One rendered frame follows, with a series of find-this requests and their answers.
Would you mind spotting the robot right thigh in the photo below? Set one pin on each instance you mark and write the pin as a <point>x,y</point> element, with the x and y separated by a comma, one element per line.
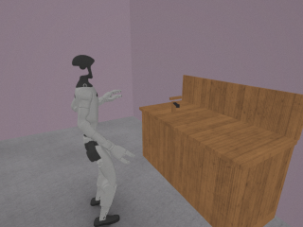
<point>104,161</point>

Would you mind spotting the robot right forearm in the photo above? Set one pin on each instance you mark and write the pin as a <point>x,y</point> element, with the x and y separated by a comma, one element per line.
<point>96,136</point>

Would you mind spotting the right robot hand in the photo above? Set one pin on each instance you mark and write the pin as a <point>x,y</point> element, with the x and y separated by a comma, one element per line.
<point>119,151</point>

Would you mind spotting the robot left forearm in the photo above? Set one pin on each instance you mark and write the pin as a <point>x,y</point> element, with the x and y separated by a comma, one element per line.
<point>101,101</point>

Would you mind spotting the counter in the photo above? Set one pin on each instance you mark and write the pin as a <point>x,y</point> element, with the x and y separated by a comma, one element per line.
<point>226,149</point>

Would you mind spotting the robot left upper arm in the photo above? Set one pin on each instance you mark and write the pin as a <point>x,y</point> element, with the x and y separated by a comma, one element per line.
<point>74,105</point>

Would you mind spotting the robot head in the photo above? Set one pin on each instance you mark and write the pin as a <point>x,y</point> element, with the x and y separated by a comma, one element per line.
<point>83,61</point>

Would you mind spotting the tap lever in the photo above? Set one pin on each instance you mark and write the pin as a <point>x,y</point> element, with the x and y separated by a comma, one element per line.
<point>177,105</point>

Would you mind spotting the robot right upper arm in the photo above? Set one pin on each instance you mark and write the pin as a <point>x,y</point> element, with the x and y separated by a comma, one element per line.
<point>85,97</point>

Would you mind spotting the left robot hand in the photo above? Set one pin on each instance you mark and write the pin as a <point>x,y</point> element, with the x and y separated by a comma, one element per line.
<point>108,96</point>

